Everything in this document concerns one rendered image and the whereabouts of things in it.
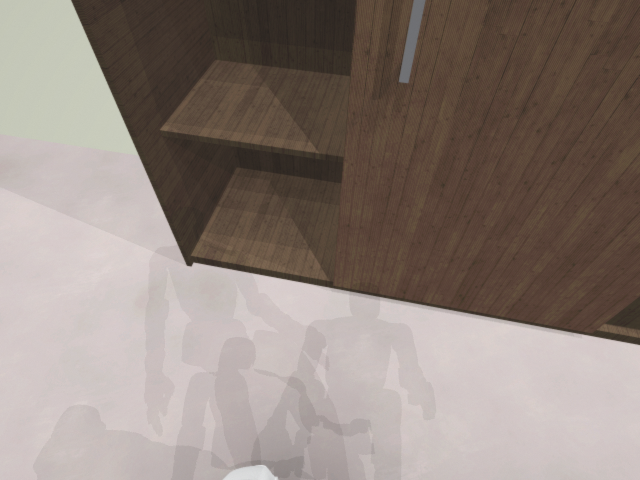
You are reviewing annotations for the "wardrobe door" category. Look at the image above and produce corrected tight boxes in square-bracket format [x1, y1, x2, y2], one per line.
[333, 0, 640, 333]
[605, 297, 640, 330]

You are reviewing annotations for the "handle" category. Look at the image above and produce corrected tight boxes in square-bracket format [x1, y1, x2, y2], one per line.
[399, 0, 426, 83]

